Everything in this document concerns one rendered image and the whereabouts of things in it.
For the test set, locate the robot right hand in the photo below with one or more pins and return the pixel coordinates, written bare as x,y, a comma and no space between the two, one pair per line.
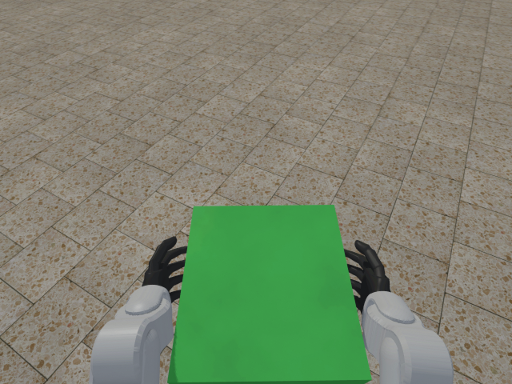
372,276

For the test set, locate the robot left hand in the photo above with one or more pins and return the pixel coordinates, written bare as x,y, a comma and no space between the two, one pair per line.
159,268

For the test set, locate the robot left forearm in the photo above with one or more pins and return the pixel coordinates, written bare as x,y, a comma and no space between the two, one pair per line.
127,349

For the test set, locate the carton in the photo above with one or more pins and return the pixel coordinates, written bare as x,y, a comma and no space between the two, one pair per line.
266,298

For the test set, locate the robot right forearm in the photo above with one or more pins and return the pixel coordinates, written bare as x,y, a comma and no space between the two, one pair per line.
407,353

